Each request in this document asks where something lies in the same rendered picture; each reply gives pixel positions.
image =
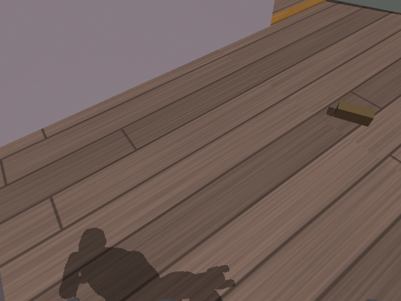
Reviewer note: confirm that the carton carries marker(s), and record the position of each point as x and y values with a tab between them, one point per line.
354	113

